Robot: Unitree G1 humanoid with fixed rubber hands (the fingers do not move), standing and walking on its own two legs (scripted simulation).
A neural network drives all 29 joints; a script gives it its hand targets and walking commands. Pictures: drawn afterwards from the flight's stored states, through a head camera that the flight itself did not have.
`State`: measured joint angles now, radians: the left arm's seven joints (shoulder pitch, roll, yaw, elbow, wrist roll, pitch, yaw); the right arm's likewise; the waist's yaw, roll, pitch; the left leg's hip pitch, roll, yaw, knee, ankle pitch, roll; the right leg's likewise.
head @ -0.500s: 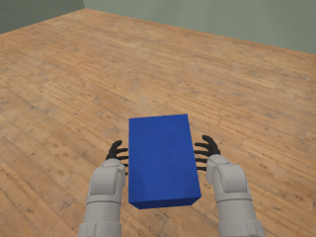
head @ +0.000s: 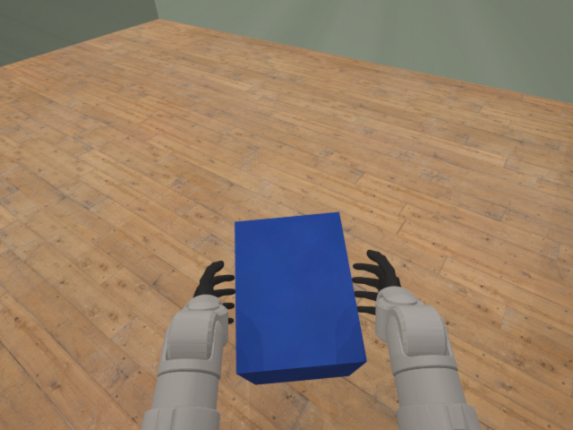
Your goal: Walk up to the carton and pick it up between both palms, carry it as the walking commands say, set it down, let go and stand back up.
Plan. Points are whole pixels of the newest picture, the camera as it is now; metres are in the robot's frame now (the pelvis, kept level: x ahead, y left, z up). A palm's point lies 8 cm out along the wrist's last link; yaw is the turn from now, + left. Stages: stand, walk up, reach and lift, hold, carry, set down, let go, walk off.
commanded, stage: carry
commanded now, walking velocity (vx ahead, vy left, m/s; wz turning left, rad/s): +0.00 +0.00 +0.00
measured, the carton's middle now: (295, 303) +0.36 +0.00 -0.05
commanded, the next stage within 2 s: hold in 0.12 s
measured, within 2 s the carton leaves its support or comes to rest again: neither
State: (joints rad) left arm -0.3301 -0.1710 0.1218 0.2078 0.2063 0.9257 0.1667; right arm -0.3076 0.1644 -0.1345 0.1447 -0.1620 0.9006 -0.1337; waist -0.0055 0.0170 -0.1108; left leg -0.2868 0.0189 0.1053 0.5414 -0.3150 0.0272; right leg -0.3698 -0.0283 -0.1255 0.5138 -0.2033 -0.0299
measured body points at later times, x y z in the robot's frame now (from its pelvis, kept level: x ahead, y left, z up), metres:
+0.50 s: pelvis -0.02 +0.00 +0.01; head -0.06 +0.00 +0.46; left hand +0.30 +0.12 +0.05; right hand +0.30 -0.14 +0.06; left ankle -0.02 +0.10 -0.73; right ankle +0.03 -0.12 -0.73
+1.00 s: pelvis -0.04 +0.01 +0.00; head -0.09 -0.01 +0.45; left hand +0.29 +0.13 +0.05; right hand +0.29 -0.13 +0.04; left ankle -0.02 +0.10 -0.73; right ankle +0.03 -0.12 -0.73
